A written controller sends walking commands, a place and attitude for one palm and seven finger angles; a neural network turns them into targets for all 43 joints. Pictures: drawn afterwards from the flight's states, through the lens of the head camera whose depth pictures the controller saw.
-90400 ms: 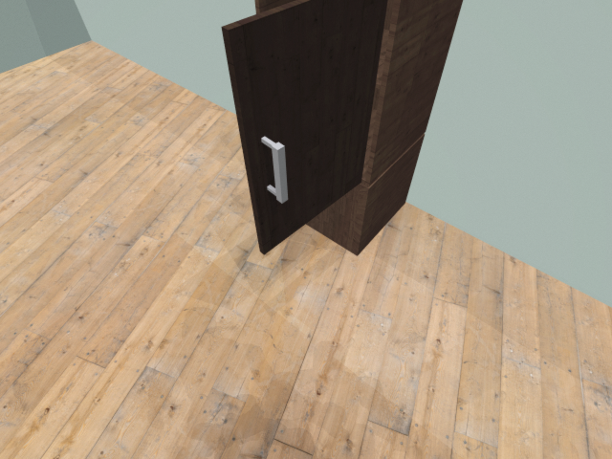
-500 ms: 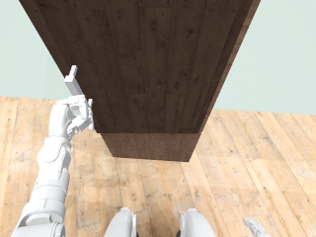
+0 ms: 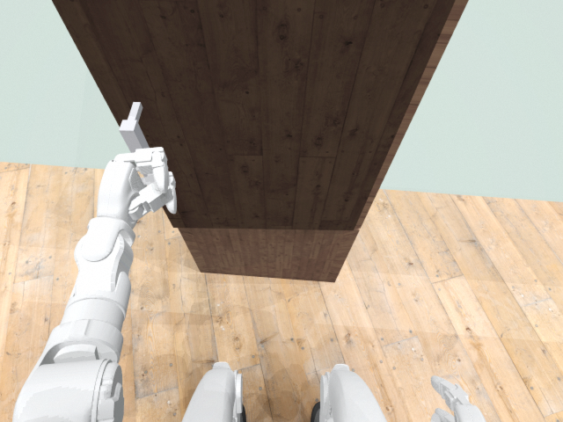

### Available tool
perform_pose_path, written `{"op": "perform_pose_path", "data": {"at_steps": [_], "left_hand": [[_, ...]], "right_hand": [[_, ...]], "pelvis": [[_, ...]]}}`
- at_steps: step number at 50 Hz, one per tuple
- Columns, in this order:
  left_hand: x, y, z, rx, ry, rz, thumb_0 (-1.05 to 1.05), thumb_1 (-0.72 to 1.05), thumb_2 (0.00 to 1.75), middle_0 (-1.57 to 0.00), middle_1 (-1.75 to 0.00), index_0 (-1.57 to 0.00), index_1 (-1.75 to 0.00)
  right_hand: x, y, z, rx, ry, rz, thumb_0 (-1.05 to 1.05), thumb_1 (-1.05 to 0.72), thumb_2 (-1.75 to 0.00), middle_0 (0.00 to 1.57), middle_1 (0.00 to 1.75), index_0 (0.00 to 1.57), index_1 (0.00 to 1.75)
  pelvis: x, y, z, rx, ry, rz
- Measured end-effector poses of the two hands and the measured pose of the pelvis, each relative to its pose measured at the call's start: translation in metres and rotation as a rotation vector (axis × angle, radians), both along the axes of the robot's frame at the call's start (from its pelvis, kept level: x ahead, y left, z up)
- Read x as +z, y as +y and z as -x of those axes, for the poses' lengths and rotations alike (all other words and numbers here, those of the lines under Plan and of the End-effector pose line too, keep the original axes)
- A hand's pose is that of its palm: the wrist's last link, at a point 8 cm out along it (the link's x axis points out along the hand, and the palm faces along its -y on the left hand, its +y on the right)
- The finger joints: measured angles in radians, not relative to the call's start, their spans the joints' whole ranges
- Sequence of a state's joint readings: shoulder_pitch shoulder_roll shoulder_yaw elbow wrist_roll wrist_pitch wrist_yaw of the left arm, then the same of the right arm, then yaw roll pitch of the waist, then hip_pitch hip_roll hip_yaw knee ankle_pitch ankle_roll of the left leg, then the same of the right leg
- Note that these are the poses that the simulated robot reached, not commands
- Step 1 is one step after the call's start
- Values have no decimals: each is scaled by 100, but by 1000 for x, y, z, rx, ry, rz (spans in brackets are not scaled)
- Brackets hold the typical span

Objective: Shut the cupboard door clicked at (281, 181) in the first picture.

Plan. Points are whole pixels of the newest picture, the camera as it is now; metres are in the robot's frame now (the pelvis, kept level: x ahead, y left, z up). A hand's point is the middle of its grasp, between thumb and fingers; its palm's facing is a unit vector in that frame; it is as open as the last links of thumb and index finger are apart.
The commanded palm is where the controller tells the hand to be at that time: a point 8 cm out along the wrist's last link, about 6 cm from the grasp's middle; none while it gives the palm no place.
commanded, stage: push the door shut along its arc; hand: left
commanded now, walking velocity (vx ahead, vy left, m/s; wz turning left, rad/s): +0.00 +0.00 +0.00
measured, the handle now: (149, 152) +0.49 +0.21 +0.05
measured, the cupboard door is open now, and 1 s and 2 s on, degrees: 4 0 0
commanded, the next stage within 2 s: pull the fist back off the door in 0.52 s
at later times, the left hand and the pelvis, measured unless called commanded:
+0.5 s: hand (166, 175) +0.45 +0.17 +0.06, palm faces -0.22 -0.97 -0.06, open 3.2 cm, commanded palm +0.47 +0.21 +0.05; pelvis -0.02 +0.00 -0.02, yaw +0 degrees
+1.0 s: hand (179, 171) +0.45 +0.15 +0.06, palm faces +0.00 -1.00 -0.07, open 3.2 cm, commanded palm +0.43 +0.19 +0.05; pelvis -0.05 +0.01 -0.03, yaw -2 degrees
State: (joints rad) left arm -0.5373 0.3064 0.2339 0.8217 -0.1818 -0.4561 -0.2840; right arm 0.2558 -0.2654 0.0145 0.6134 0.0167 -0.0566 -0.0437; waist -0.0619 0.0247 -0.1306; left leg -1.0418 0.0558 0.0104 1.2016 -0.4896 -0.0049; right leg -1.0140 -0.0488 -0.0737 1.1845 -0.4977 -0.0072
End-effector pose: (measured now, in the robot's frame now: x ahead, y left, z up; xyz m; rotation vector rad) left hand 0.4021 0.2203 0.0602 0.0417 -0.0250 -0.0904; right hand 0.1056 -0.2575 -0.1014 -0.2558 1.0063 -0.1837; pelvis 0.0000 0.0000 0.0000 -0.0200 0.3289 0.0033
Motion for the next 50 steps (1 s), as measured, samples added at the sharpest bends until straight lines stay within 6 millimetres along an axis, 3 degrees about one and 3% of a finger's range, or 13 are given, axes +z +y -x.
{"op": "perform_pose_path", "data": {"at_steps": [14, 32, 41, 46, 50], "left_hand": [[2, 4, -32, -61, 21, -19, 2, 90, 90, -132, -150, -130, -150], [2, 9, -36, -139, 13, -25, 2, 90, 90, -141, -150, -136, -150], [-2, -5, -30, 136, -9, 41, 2, 90, 90, -143, -150, -137, -150], [0, -9, -30, 114, 9, -59, 2, 90, 90, -140, -150, -134, -150], [1, -12, -31, 92, 21, -28, 2, 90, 90, -136, -150, -132, -150]], "right_hand": [[-14, -3, 47, -56, 136, -1, 1, -90, -90, 21, 30, 21, 30], [-18, -9, 68, -24, 116, 76, 1, -90, -90, 21, 30, 21, 30], [-22, 3, 81, 10, 89, 46, 1, -90, -90, 21, 30, 21, 30], [-24, 7, 97, -13, 102, 19, 1, -90, -90, 21, 30, 21, 30], [-23, 5, 112, -47, 131, 11, 1, -90, -90, 21, 30, 21, 30]], "pelvis": [[-7, 2, 2, -5, 33, 4], [-26, 4, 32, 22, 48, 33], [-29, 7, 46, 5, 50, 25], [-28, 6, 49, -8, 39, 24], [-25, 6, 48, -23, 32, 20]]}}
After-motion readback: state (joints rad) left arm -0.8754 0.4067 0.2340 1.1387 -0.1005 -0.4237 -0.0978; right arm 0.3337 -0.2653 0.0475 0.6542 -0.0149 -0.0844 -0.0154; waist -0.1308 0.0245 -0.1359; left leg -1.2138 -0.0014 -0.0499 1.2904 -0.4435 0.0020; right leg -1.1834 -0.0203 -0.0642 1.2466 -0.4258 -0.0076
